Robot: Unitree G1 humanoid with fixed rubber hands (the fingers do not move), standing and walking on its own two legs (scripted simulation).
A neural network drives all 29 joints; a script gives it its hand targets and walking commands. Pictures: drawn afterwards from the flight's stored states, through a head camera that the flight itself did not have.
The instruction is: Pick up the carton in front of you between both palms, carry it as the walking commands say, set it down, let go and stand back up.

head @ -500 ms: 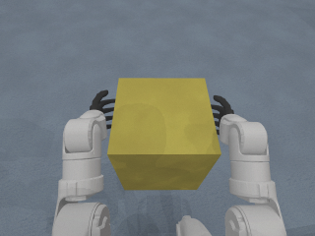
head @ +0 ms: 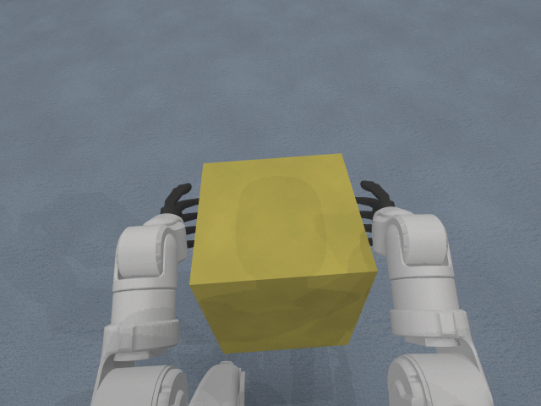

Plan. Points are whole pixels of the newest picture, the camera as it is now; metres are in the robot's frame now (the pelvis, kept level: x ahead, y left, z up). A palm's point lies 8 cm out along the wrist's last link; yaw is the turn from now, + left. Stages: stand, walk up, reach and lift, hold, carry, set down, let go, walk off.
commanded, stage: carry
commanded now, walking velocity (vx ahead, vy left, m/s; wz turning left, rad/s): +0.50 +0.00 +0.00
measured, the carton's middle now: (279, 258) +0.34 +0.01 -0.01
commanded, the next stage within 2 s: none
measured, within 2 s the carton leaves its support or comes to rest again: neither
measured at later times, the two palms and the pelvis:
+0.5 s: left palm (207, 68) +0.66 +0.15 +0.12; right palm (371, 76) +0.63 -0.15 +0.12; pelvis +0.31 +0.03 +0.03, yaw -3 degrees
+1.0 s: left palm (242, 30) +0.86 +0.11 +0.09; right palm (372, 31) +0.86 -0.19 +0.08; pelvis +0.61 -0.05 +0.02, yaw +1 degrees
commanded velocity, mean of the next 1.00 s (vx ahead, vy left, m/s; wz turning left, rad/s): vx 0.50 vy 0.00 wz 0.00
